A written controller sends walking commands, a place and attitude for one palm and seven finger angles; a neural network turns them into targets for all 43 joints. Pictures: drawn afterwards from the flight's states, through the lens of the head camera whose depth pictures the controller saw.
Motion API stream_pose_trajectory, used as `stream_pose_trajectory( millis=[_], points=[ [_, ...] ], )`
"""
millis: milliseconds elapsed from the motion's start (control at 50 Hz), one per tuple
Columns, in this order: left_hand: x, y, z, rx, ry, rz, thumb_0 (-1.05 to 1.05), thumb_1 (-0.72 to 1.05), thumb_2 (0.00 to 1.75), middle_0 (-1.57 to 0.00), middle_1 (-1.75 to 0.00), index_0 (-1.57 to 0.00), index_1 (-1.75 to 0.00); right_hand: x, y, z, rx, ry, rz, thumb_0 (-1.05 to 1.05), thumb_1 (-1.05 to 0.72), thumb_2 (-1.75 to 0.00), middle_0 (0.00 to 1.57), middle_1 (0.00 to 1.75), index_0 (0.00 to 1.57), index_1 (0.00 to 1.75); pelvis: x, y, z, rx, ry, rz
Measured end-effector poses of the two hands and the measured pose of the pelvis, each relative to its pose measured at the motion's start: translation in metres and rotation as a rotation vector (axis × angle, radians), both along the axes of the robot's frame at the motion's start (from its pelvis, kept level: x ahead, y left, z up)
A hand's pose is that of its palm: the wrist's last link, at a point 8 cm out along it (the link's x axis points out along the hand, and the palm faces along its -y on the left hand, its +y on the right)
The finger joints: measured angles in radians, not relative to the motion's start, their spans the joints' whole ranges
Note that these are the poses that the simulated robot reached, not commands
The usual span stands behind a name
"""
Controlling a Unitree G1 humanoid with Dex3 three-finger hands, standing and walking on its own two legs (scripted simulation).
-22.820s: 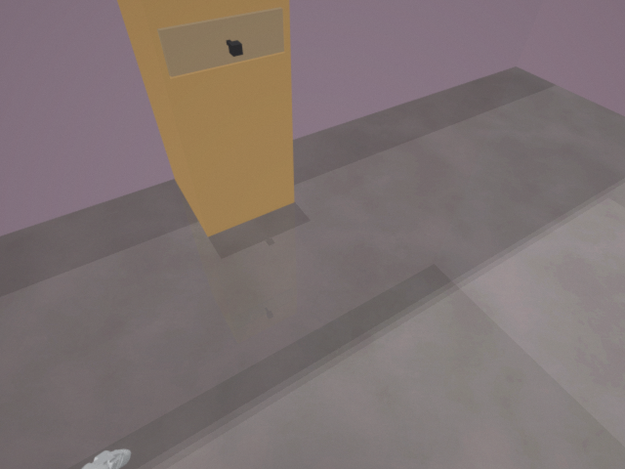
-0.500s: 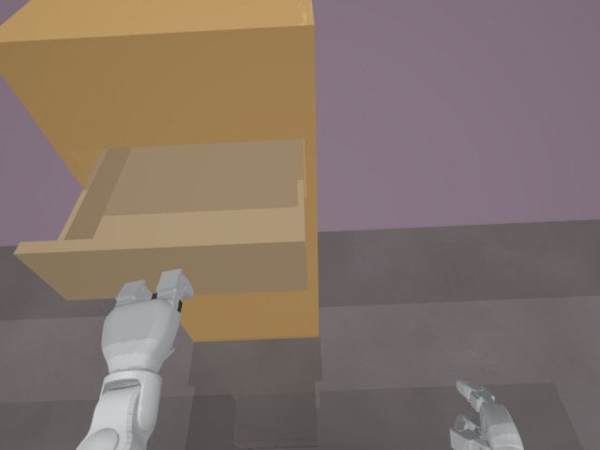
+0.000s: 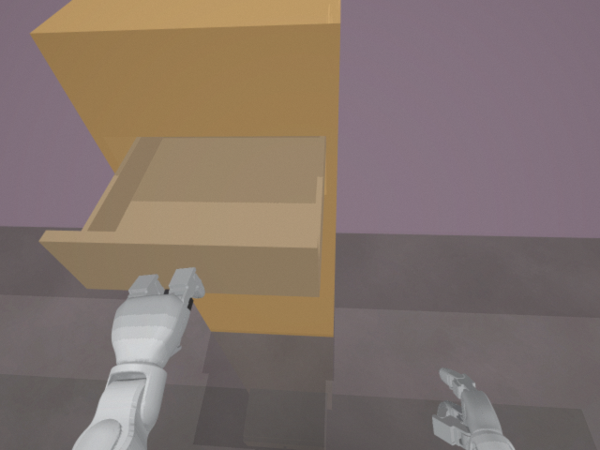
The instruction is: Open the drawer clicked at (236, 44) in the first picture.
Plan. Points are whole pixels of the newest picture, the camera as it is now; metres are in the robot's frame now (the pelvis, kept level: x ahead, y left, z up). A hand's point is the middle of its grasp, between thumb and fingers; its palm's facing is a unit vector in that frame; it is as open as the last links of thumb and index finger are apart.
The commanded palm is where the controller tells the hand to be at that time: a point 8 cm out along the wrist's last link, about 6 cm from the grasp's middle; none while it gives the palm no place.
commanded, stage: pull the drawer open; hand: left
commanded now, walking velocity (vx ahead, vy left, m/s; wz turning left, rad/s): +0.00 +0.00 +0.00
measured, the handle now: (180, 293) +0.31 +0.21 +0.03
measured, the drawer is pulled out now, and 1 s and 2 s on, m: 0.23 0.30 0.30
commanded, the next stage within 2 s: open the thumb to release the handle in 0.66 s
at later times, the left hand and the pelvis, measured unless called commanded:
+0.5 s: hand (154, 394) +0.18 +0.21 +0.01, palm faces +0.00 -0.14 -0.99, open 6.8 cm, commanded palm +0.14 +0.23 +0.06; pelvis -0.01 +0.01 -0.01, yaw -3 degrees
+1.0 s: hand (154, 386) +0.19 +0.21 +0.01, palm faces +0.04 -0.09 -0.99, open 7.3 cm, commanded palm +0.15 +0.24 +0.06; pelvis -0.01 +0.00 -0.01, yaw -1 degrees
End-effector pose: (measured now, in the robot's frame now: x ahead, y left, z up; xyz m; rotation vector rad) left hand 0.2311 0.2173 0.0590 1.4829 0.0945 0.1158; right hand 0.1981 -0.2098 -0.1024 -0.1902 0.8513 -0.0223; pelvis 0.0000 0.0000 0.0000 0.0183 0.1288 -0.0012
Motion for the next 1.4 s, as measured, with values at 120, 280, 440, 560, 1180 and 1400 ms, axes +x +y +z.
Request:
stream_pose_trajectory(
  millis=[120, 280, 440, 560, 1180, 1400],
  points=[
    [-0.001, 0.0, 0.0, -0.01, 0.006, -0.004, 0.04, 0.65, 0.75, -0.42, -1.35, -0.3, -1.33, -0.033, -0.022, -0.002, -0.029, 0.031, -0.068, 0.01, -0.9, -0.9, 0.2, 0.3, 0.21, 0.3, -0.011, -0.001, 0.001, 0.004, -0.008, -0.017],
    [-0.021, 0.001, 0.0, -0.046, 0.019, -0.009, 0.05, 0.68, 0.72, -0.41, -1.35, -0.27, -1.32, -0.059, -0.041, 0.005, -0.038, 0.014, -0.146, 0.01, -0.9, -0.9, 0.2, 0.3, 0.2, 0.3, -0.015, 0.001, 0.001, 0.008, -0.01, -0.054],
    [-0.063, 0.0, 0.0, -0.056, 0.022, -0.02, 0.05, 0.68, 0.73, -0.41, -1.35, -0.25, -1.3, -0.047, -0.035, 0.003, -0.03, 0.001, -0.102, 0.01, -0.9, -0.9, 0.2, 0.3, 0.2, 0.3, -0.012, 0.006, -0.004, 0.004, 0.002, -0.056],
    [-0.073, -0.001, -0.001, -0.054, 0.002, -0.014, 0.05, 0.67, 0.75, -0.42, -1.35, -0.24, -1.27, -0.021, -0.014, 0.001, 0.008, -0.04, -0.036, 0.01, -0.9, -0.9, 0.2, 0.3, 0.2, 0.3, -0.009, 0.009, -0.009, 0.004, 0.016, -0.047],
    [-0.068, -0.001, 0.004, -0.014, -0.007, -0.01, 0.0, -0.01, 0.51, -0.35, -1.26, -0.37, -1.25, -0.01, -0.016, 0.009, -0.018, -0.057, -0.025, 0.01, -0.9, -0.9, 0.2, 0.3, 0.2, 0.3, -0.017, -0.005, -0.003, 0.007, -0.026, -0.026],
    [-0.069, 0.0, 0.004, -0.024, -0.01, -0.018, 0.0, -0.42, 0.33, -0.32, -1.21, -0.37, -1.23, -0.035, -0.023, 0.004, -0.031, -0.03, -0.064, 0.01, -0.9, -0.9, 0.2, 0.3, 0.2, 0.3, -0.028, -0.002, -0.001, 0.003, -0.033, -0.024]
  ],
)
